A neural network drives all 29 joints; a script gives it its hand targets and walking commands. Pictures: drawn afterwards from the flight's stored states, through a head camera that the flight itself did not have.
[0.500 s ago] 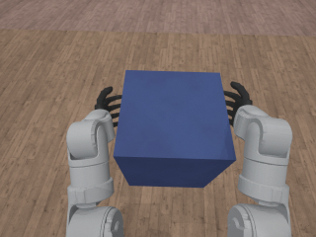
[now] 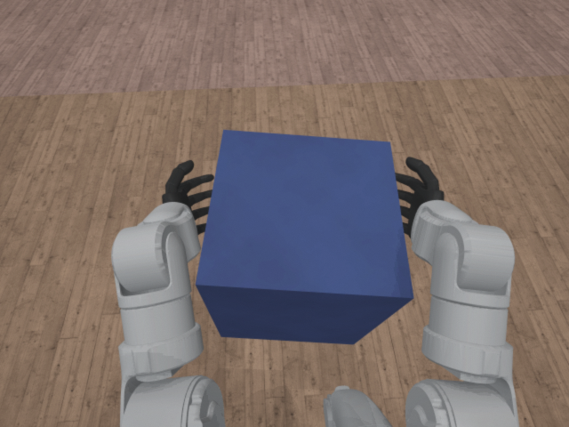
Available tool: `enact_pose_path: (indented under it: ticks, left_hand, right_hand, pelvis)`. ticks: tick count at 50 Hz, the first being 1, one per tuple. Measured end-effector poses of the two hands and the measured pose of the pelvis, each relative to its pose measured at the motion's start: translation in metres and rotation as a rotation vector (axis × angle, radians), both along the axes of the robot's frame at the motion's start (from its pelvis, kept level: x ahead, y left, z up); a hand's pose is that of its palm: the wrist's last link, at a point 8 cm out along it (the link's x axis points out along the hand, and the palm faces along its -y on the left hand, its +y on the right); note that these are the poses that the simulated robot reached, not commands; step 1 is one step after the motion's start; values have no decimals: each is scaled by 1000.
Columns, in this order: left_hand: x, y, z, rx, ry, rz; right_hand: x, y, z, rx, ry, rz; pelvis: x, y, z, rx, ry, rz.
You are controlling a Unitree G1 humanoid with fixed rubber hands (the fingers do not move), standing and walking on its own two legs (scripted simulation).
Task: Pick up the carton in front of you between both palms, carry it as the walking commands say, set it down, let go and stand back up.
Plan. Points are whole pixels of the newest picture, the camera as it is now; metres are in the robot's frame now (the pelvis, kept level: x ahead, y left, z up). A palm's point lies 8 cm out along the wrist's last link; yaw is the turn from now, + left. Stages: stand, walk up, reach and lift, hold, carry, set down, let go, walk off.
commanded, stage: carry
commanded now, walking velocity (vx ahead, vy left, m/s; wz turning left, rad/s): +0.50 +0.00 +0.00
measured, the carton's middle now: (296, 250) +0.35 -0.02 +0.05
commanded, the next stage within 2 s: none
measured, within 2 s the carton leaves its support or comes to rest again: neither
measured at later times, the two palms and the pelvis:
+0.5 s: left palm (166, 51) +0.66 +0.16 +0.19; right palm (348, 37) +0.68 -0.14 +0.19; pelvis +0.31 -0.02 +0.03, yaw +1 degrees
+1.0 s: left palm out of the picture +0.98 +0.14 +0.21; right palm out of the picture +0.98 -0.16 +0.21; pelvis +0.62 -0.01 +0.04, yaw +1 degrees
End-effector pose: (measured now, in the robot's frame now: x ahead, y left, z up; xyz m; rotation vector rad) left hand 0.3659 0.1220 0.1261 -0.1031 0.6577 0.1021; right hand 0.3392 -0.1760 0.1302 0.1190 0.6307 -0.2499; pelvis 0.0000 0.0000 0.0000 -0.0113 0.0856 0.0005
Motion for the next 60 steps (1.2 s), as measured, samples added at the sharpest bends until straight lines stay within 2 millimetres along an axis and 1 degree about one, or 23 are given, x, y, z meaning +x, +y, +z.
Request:
enact_pose_path:
  ticks: [3,6,9,12,16,20,23,25,27,29,30,34,37,41,44,46,49,50,52,56,60]
  left_hand:
    - [36,-1,12,1,-53,12]
    - [75,-1,23,19,-95,30]
    - [114,0,29,50,-115,58]
    - [143,6,29,66,-68,96]
    - [175,19,29,61,5,144]
    - [218,28,42,55,-19,164]
    - [260,32,55,54,-63,152]
    - [290,34,61,52,-81,136]
    - [323,36,62,50,-87,113]
    - [356,37,59,49,-84,81]
    - [371,36,56,48,-72,64]
    - [421,28,48,36,12,15]
    - [453,21,48,13,25,-1]
    - [497,18,61,4,-33,4]
    - [534,18,74,12,-80,17]
    - [560,17,81,25,-96,29]
    - [599,17,86,53,-104,54]
    - [610,18,86,63,-96,66]
    - [628,22,83,69,-57,91]
    - [659,34,80,70,13,140]
    - [701,44,93,63,-13,161]
  right_hand:
    - [41,-2,14,2,-52,11]
    - [89,-2,24,3,-93,40]
    - [141,-2,27,-1,-112,87]
    - [184,5,28,-10,-66,139]
    - [231,18,29,13,-4,168]
    - [276,27,39,29,-29,168]
    - [312,31,50,25,-72,155]
    - [337,33,56,15,-89,147]
    - [363,35,58,0,-93,131]
    - [388,35,57,-17,-87,108]
    - [398,34,55,-24,-72,94]
    - [428,26,44,-28,21,33]
    - [453,20,46,-20,35,5]
    - [500,17,62,-13,-24,3]
    - [543,16,75,-11,-70,22]
    - [574,15,81,-11,-86,40]
    - [624,15,82,-14,-94,81]
    - [639,16,81,-17,-85,98]
    - [666,21,80,-16,-48,137]
    - [712,34,79,5,12,167]
    - [757,43,88,22,-16,168]
  pelvis:
    - [37,-5,2,1,3,1]
    - [81,-13,-1,1,3,1]
    - [126,-24,-9,-19,-14,13]
    - [161,-33,-1,-11,-17,14]
    - [202,-37,17,9,-7,16]
    - [246,-33,26,17,-4,18]
    - [283,-26,28,15,0,16]
    - [311,-20,27,14,2,16]
    - [342,-11,23,21,-1,14]
    - [371,-1,17,38,-13,8]
    - [384,3,18,41,-15,6]
    - [425,13,33,21,-13,6]
    - [455,16,44,10,-9,1]
    - [498,15,52,5,-3,0]
    - [536,9,53,7,1,1]
    - [565,3,51,6,2,1]
    - [610,-8,43,-17,-14,12]
    - [623,-11,44,-23,-18,15]
    - [645,-16,50,-14,-18,14]
    - [686,-20,66,6,-10,14]
    - [728,-16,76,14,-5,16]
